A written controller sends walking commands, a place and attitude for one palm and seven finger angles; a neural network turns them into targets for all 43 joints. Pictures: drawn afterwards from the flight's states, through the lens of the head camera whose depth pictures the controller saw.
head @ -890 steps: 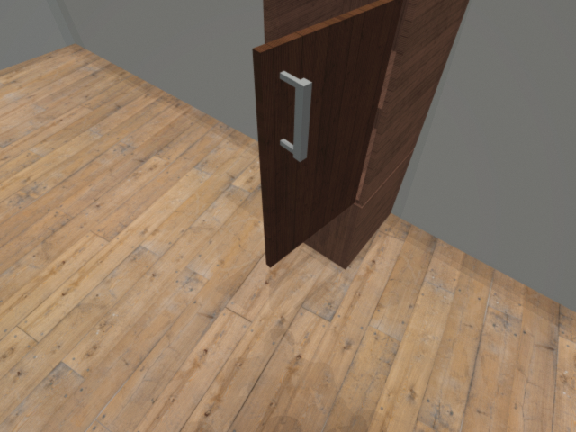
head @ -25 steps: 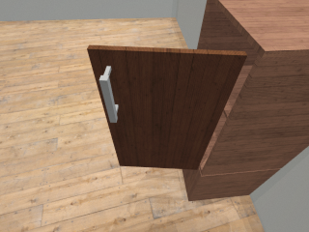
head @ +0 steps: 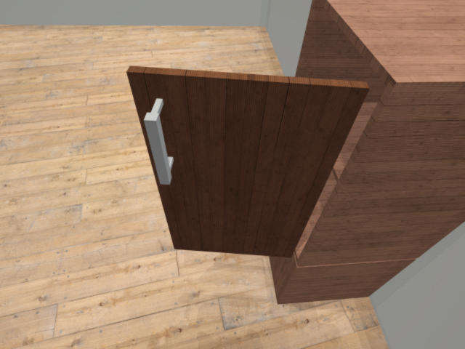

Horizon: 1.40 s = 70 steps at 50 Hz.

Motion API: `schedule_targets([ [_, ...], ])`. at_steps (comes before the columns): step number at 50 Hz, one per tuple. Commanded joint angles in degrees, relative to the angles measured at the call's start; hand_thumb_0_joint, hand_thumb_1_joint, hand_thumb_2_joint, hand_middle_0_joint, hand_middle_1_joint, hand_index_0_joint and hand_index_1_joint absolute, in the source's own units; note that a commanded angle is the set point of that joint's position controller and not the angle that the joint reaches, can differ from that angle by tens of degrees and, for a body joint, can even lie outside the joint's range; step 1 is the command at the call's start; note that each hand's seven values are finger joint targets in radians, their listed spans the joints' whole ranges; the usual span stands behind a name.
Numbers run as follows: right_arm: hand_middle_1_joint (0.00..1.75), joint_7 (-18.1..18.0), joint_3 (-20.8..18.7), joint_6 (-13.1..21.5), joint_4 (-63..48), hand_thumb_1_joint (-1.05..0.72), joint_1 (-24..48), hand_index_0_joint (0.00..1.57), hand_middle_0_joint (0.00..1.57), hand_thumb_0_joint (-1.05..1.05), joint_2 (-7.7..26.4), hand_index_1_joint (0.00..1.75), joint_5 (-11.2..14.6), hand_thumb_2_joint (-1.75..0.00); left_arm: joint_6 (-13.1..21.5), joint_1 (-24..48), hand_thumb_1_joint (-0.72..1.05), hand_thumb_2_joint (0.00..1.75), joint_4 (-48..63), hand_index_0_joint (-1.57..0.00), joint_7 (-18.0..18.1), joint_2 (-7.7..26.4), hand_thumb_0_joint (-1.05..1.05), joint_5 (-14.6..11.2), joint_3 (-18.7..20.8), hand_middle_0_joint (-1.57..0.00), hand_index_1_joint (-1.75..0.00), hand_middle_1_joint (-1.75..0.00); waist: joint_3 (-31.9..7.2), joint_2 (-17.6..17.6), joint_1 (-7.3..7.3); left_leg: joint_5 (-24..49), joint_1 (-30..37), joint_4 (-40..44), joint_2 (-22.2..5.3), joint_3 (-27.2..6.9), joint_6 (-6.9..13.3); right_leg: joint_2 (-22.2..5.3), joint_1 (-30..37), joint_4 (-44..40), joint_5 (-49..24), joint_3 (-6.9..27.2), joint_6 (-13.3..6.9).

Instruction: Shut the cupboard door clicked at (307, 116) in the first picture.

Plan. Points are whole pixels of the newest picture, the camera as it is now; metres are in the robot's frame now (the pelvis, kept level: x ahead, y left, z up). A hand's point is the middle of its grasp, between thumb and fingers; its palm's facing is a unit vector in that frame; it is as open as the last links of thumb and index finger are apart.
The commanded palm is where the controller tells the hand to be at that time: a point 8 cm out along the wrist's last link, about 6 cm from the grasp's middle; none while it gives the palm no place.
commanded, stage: raise the hand and make a fist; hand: left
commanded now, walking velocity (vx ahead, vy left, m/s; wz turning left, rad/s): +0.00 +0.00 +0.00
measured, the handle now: (162, 144) +0.41 +0.15 +0.13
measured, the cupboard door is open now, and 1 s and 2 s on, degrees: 82 82 82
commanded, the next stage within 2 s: bring the fist close to the handle in 1.86 s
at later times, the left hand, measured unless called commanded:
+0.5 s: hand (108, 341) +0.13 +0.19 +0.01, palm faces +0.15 -0.98 -0.09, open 5.5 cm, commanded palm +0.12 +0.23 +0.01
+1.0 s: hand (115, 287) +0.20 +0.19 +0.05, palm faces -0.04 -1.00 -0.06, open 3.4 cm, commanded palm +0.17 +0.24 +0.08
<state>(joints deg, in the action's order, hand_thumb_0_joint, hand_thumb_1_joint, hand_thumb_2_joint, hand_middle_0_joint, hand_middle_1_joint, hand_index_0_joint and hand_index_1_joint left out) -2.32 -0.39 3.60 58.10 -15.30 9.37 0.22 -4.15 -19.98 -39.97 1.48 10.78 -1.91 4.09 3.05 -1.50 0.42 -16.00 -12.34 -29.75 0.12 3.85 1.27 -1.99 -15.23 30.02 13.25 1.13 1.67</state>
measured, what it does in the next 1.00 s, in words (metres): stands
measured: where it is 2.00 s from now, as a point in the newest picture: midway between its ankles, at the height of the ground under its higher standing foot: outside the picture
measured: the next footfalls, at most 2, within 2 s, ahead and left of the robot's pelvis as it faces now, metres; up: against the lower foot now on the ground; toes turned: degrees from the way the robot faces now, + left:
none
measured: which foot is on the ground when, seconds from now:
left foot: down 0.00-1.00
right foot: down 0.00-1.00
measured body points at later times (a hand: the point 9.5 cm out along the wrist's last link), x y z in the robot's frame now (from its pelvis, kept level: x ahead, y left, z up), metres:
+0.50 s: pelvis -0.01 -0.03 -0.07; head +0.02 -0.02 +0.37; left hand +0.12 +0.24 +0.02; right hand +0.25 -0.24 -0.10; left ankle +0.00 +0.10 -0.73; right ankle +0.03 -0.14 -0.73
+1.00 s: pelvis +0.01 +0.00 -0.04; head +0.03 +0.00 +0.41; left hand +0.19 +0.24 +0.05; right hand +0.20 -0.24 -0.10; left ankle +0.00 +0.10 -0.73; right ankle +0.03 -0.14 -0.73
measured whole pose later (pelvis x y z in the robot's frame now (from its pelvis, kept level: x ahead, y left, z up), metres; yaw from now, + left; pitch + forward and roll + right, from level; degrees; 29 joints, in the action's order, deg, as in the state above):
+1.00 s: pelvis +0.01 +0.00 -0.04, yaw +4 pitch +6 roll -2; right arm -4.6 0.3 17.2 32.3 -16.2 15.0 3.1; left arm 11.8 -26.0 12.3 -18.4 15.7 -16.5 9.1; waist -4.4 1.5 -0.7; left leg -26.4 -30.9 -51.3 -0.4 -1.0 0.9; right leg -2.0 -30.5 48.0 23.4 -3.3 1.3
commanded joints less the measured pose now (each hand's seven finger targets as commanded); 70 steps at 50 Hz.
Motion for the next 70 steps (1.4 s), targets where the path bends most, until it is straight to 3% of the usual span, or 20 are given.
schedule_targets([
  [1,0.30,-2.41,0.32,16.31,-15.46,-0.90,5.80,0.20,0.20,0.00,7.89,0.30,2.50,-0.90,7.30,-8.49,0.90,0.90,39.06,-0.25,3.09,-5.56,0.00,-7.15,-7.08,-0.25,-0.36,-0.36,-15.17,15.07,0.21,18.13,5.32,5.93,-3.32,-6.33,-4.11,1.57,-1.92,2.80,0.43,-6.92,-2.24],
  [2,0.30,-1.15,-1.34,17.18,-18.30,-0.90,4.08,0.20,0.20,0.00,11.37,0.30,2.57,-0.90,9.60,6.23,0.90,0.90,48.57,-0.27,3.81,-0.17,0.00,-7.57,-4.96,-0.27,-0.38,-0.38,-5.38,12.47,3.27,4.95,-1.83,5.08,-2.46,-7.97,-3.78,1.13,-4.57,1.59,0.08,-6.34,-2.27],
  [4,0.30,-0.48,-2.03,18.75,-22.07,-0.90,5.42,0.20,0.20,0.00,11.12,0.30,1.51,-0.90,15.03,-2.10,0.90,0.90,41.01,-0.31,1.52,-0.45,0.00,-7.68,-2.65,-0.31,-0.42,-0.42,4.66,1.44,2.66,-7.99,-12.57,2.70,-0.71,-8.65,-2.34,1.51,-11.06,1.57,6.92,-7.66,-2.55],
  [6,0.30,0.93,-3.01,18.27,-25.12,-0.90,5.48,0.20,0.20,0.00,10.52,0.30,1.39,-0.90,21.80,-16.41,0.90,0.90,30.90,-0.35,-3.92,-1.86,0.00,-9.54,0.03,-0.35,-0.46,-0.46,6.13,-10.67,-0.64,-7.82,-19.28,-2.96,0.85,-6.47,-2.68,2.19,-15.03,4.00,13.81,-8.57,-2.90],
  [8,0.30,2.11,-4.26,17.40,-28.05,-0.90,6.26,0.20,0.20,0.00,10.88,0.30,0.49,-0.90,30.30,-21.63,0.90,0.90,29.67,-0.38,-11.35,-0.39,0.00,-12.04,3.09,-0.38,-0.50,-0.50,1.68,-15.84,-2.71,-6.82,-23.17,-9.60,1.62,-4.13,-2.99,1.94,-17.28,7.88,16.38,-7.15,-3.32],
  [11,0.30,3.16,-5.49,16.01,-34.40,-0.90,8.78,0.20,0.20,0.00,12.69,0.30,0.86,-0.90,37.39,-19.89,0.90,0.90,30.56,-0.44,-21.64,8.50,0.00,-12.96,10.23,-0.44,-0.56,-0.56,-4.72,-8.29,-4.05,-6.62,-27.10,-16.16,2.87,-2.06,-2.58,0.53,-16.22,12.52,14.89,-2.54,-4.16],
  [15,0.30,1.75,-4.54,15.50,-39.18,-0.90,9.38,0.20,0.20,0.00,11.17,0.30,1.40,-0.90,36.54,-10.03,0.90,0.90,49.61,-0.51,-22.17,12.77,0.00,-16.48,14.96,-0.51,-0.64,-0.64,-17.20,6.49,-4.97,-5.12,-26.33,-19.77,2.68,-2.18,-1.09,1.02,-16.81,18.06,13.74,-0.76,-3.51],
  [18,0.30,0.83,-3.62,16.42,-38.96,-0.90,6.52,0.20,0.20,0.00,10.11,0.30,1.04,-0.90,38.80,-2.86,0.90,0.90,66.68,-0.57,-19.29,11.34,0.00,-17.58,12.09,-0.57,-0.70,-0.70,-22.48,14.64,-2.04,-0.99,-21.30,-22.91,1.72,-4.20,-0.24,1.90,-18.89,19.41,7.82,-0.44,-3.62],
  [21,0.30,-0.58,-3.04,16.93,-35.70,-0.90,4.18,0.20,0.20,0.00,11.24,0.30,0.88,-0.90,40.52,3.49,0.90,0.90,69.92,-0.62,-19.40,10.70,0.00,-16.48,7.07,-0.62,-0.76,-0.76,-18.98,9.96,2.69,-0.23,-21.95,-26.13,0.46,-5.84,0.63,2.63,-23.25,19.96,5.63,-0.23,-3.30],
  [23,0.30,-1.36,-2.63,17.38,-34.76,-0.90,3.76,0.20,0.20,0.00,11.74,0.30,1.41,-0.90,39.11,3.81,0.90,0.90,65.83,-0.66,-21.46,8.47,0.00,-16.06,2.94,-0.66,-0.80,-0.80,-14.38,7.13,4.72,-2.89,-23.89,-26.66,-0.02,-6.33,0.87,2.82,-25.23,18.75,8.15,-0.31,-2.89],
  [25,0.30,-2.23,-2.14,16.85,-34.39,-0.90,4.22,0.20,0.20,0.00,12.17,0.30,2.33,-0.90,33.82,2.63,0.90,0.90,58.51,-0.69,-24.18,9.24,0.00,-16.07,2.93,-0.69,-0.84,-0.84,-10.26,3.86,4.46,-4.87,-26.57,-25.82,0.14,-6.49,0.91,2.64,-23.69,15.55,11.21,1.08,-2.72],
  [30,0.30,-3.10,-2.56,13.36,-38.69,-0.90,7.17,0.20,0.20,0.00,11.30,0.30,3.77,-0.90,16.42,-8.06,0.90,0.90,51.14,-0.79,-25.64,16.03,0.00,-16.90,14.30,-0.79,-0.94,-0.94,-16.63,-1.45,-2.90,-2.88,-25.94,-20.72,1.25,-4.74,0.52,0.10,-11.80,10.33,13.22,3.49,-1.60],
  [32,0.30,-3.17,-2.03,12.29,-40.16,-0.90,8.04,0.20,0.20,0.00,9.41,0.30,3.43,-0.90,14.56,-9.57,0.90,0.90,56.52,-0.82,-23.10,15.80,0.00,-19.75,18.78,-0.82,-0.98,-0.98,-20.45,-3.03,-4.66,0.61,-24.53,-19.60,1.51,-4.60,-0.06,-0.64,-6.59,10.75,6.81,2.95,-0.81],
  [37,0.30,-2.19,-1.58,13.61,-38.68,-0.90,5.65,0.20,0.20,0.00,8.25,0.30,2.31,-0.90,20.83,-9.14,0.90,0.90,64.75,-0.92,-17.14,12.76,0.00,-20.55,18.49,-0.92,-1.08,-1.08,-19.77,0.98,-4.57,7.85,-20.13,-15.79,0.86,-5.46,-0.69,1.20,-6.06,14.69,-8.41,-2.41,-1.48],
  [43,0.30,-2.17,-1.49,17.19,-36.14,-0.90,3.33,0.20,0.20,0.00,11.47,0.30,2.95,-0.90,22.97,-2.38,0.90,0.90,62.28,-1.02,-21.03,9.15,0.00,-17.28,6.74,-1.02,-1.20,-1.20,-12.22,3.74,1.07,0.44,-17.17,-13.81,0.12,-6.03,0.07,1.88,-14.38,11.49,3.53,-3.81,-1.75],
  [50,0.30,-2.80,-1.11,18.07,-35.78,-0.90,4.70,0.20,0.20,0.00,11.14,0.30,2.73,-0.90,19.09,-0.35,0.90,0.90,69.55,-1.15,-16.31,17.89,0.00,-15.87,16.50,-1.15,-1.34,-1.34,-18.32,6.70,-2.58,5.08,-10.72,-9.19,-0.50,-7.30,-0.20,2.11,-7.32,10.95,0.14,-5.84,-2.56],
  [56,0.30,-2.00,0.17,16.72,-35.82,-0.90,5.39,0.20,0.20,0.00,10.65,0.30,3.27,-0.90,14.03,1.25,0.90,0.90,66.31,-1.26,-15.42,11.37,0.00,-17.01,12.05,-1.26,-1.46,-1.46,-11.32,6.92,-2.18,7.90,-9.36,-6.14,-0.94,-6.48,-1.04,2.61,-6.08,8.47,-3.86,-6.97,-2.56],
  [61,0.30,-2.36,0.76,16.34,-35.88,-0.90,5.39,0.20,0.20,0.00,11.50,0.30,3.64,-0.90,7.14,6.45,0.90,0.90,65.61,-1.30,-18.22,11.31,0.00,-15.66,8.36,-1.30,-1.50,-1.50,-8.70,5.22,-1.34,7.03,-7.61,-4.23,-0.97,-6.48,-0.35,2.32,-4.72,5.15,-4.38,-6.30,-2.24],
  [65,0.30,-3.09,1.18,16.11,-35.45,-0.90,6.19,0.20,0.20,0.00,11.71,0.30,3.10,-0.90,6.56,12.80,0.90,0.90,69.55,-1.30,-17.17,18.52,0.00,-15.50,14.97,-1.30,-1.50,-1.50,-12.30,3.49,-2.31,8.56,-4.30,-3.13,-0.95,-6.82,-0.11,2.29,-1.70,3.98,-4.88,-6.12,-2.36],
  [70,0.30,-3.19,2.09,16.32,-33.96,-0.90,7.23,0.20,0.20,0.00,10.82,0.30,2.94,-0.90,7.62,17.30,0.90,0.90,68.73,-1.30,-16.28,18.73,0.00,-17.02,17.62,-1.30,-1.50,-1.50,-14.18,6.09,-3.02,11.92,-0.89,-2.00,-0.71,-6.48,-0.55,2.34,0.94,2.90,-7.58,-6.38,-2.60],
])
